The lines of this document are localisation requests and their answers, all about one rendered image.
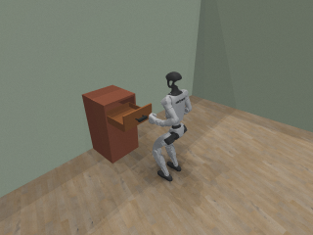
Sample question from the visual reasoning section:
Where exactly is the robot left upper arm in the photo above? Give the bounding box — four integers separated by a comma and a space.
160, 95, 179, 124

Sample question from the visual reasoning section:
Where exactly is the handle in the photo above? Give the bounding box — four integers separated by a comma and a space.
135, 115, 148, 122

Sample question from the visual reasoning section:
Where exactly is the right robot foot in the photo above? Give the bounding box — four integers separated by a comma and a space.
166, 162, 181, 171

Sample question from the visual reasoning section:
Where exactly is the cabinet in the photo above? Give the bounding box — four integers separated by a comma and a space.
82, 85, 139, 164

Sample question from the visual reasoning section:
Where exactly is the robot left shin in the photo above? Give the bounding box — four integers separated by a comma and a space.
152, 150, 169, 176

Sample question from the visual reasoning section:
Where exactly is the left robot forearm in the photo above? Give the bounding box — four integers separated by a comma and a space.
155, 118, 175, 127

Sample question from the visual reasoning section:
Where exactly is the drawer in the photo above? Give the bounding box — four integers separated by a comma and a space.
106, 102, 153, 132

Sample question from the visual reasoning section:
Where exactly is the robot right upper arm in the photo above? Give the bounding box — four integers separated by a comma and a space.
180, 89, 192, 113

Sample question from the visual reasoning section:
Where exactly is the robot left hand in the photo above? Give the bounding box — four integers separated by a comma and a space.
149, 113, 157, 124

